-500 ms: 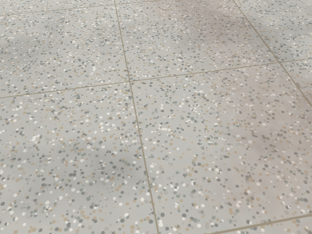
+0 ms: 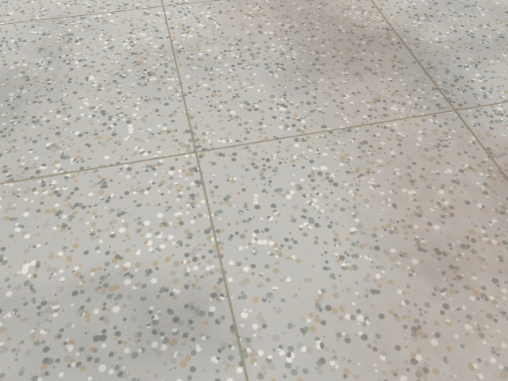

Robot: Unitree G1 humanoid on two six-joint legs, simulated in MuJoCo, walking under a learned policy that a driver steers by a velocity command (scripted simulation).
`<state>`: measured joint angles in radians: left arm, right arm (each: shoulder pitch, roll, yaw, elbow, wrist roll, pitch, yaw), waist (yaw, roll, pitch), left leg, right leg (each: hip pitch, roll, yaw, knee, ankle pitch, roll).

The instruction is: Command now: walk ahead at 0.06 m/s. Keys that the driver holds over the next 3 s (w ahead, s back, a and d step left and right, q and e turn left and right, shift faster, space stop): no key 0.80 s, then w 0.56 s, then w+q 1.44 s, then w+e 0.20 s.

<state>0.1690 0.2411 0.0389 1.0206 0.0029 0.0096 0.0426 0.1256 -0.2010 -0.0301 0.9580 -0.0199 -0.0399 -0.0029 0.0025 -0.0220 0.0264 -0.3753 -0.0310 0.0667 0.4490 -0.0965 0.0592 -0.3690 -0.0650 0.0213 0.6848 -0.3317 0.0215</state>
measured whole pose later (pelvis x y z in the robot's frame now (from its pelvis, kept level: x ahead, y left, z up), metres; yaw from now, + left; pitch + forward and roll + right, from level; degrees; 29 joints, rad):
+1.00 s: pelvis +0.09 -0.02 +0.00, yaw +1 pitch -1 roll +0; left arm 0.35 0.21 0.05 1.11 -0.03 -0.05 0.04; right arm 0.22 -0.21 -0.05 1.10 0.03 -0.04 -0.02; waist 0.01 -0.02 -0.01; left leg -0.31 0.00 0.06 0.72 -0.43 0.07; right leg -0.14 -0.03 -0.01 0.56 -0.42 -0.01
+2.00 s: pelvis +0.58 +0.00 +0.00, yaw +18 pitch +1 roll -3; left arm 0.31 0.25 0.08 1.00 0.00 -0.09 0.02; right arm 0.09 -0.23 -0.07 0.83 0.02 -0.04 0.04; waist 0.06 0.02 0.01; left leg -0.68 0.12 0.02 0.72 -0.02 0.06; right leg 0.08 0.00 -0.29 0.24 -0.33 0.02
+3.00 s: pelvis +1.07 +0.28 +0.01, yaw +48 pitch +3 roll -2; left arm 0.37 0.27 0.07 0.90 -0.02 -0.08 -0.02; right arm 0.07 -0.26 -0.05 0.63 0.02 -0.06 0.03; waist 0.11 0.04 0.02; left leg -0.63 0.10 -0.03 0.64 -0.06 0.01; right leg -0.01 0.00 -0.13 0.27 -0.30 0.00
